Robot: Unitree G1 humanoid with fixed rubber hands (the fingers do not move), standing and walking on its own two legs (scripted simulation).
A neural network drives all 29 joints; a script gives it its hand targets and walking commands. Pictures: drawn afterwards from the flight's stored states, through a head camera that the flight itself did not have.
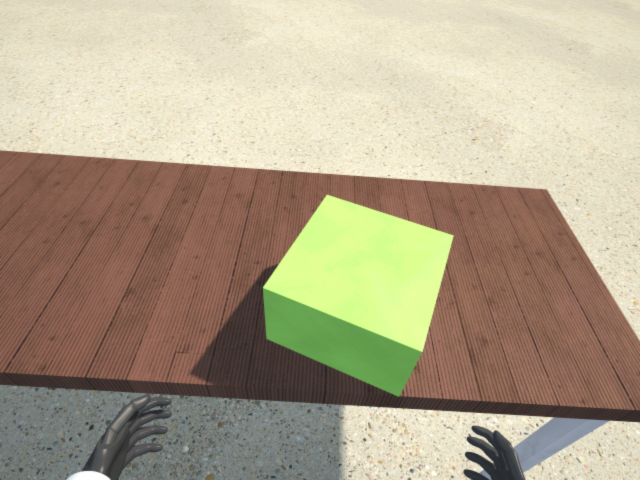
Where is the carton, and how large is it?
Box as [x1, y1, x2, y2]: [263, 195, 452, 396]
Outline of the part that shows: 326,195 263,287 266,338 398,396 422,351 451,243 452,235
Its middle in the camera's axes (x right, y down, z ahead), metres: +0.07 +0.08 +0.66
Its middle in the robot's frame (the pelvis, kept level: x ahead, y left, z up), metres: +0.45 -0.05 -0.05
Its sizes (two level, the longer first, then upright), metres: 0.243 0.238 0.145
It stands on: a table, 0.66 m high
